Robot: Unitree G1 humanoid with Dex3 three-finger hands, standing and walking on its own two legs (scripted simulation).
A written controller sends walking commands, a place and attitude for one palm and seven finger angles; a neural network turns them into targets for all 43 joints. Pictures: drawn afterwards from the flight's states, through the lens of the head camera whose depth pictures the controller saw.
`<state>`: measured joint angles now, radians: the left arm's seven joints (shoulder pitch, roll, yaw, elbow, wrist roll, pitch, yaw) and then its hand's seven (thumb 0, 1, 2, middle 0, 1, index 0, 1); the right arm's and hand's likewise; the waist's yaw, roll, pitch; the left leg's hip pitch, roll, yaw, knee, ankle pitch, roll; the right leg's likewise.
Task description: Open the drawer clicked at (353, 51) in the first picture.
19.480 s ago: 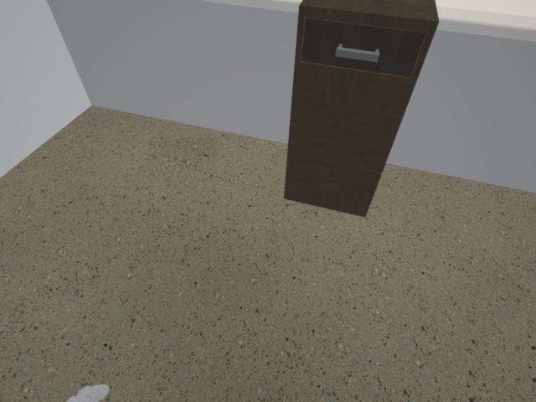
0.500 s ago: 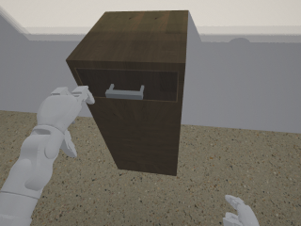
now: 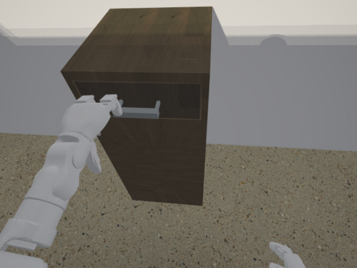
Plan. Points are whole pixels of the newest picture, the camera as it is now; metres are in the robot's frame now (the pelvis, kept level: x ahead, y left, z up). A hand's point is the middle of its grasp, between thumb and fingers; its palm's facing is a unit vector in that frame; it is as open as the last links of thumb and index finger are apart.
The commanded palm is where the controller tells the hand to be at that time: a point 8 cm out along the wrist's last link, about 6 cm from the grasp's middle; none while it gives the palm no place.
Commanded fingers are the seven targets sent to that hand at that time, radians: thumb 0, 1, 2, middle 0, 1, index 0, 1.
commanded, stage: move the hooked fingers above the handle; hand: left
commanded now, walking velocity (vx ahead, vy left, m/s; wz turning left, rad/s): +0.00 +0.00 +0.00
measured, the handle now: (137, 108) +0.53 +0.19 +0.03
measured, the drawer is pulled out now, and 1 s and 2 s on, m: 0.00 0.00 0.00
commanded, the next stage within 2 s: none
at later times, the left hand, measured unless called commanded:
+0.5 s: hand (120, 123) +0.42 +0.20 +0.08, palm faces -0.08 -0.05 -1.00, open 13.8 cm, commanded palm +0.41 +0.20 +0.16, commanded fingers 0.00 -0.50 0.30 -0.30 -1.20 -0.30 -1.20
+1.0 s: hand (137, 113) +0.47 +0.17 +0.07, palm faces -0.10 -0.05 -0.99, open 13.8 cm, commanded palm +0.47 +0.19 +0.15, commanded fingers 0.00 -0.50 0.30 -0.30 -1.20 -0.30 -1.20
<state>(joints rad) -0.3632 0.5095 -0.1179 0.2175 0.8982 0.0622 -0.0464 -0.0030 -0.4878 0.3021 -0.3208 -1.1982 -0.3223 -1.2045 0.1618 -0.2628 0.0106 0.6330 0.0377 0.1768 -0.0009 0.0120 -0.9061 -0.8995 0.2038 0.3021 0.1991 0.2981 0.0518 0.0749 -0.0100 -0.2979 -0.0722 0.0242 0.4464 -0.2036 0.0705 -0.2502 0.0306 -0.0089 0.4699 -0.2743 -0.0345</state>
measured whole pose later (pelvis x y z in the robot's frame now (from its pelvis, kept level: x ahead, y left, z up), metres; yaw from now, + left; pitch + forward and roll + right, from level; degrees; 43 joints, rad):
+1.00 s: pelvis +0.02 -0.02 -0.01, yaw +0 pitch +11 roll +0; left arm -0.71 0.48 -0.14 0.72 0.97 -0.09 0.03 0.00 -0.49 0.30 -0.32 -1.20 -0.32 -1.20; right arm 0.26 -0.27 -0.04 0.67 0.04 0.20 -0.04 0.01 -0.91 -0.90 0.20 0.30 0.20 0.30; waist -0.04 0.03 -0.08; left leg -0.48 -0.04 0.02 0.58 -0.29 0.04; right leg -0.42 0.06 -0.02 0.58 -0.35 -0.07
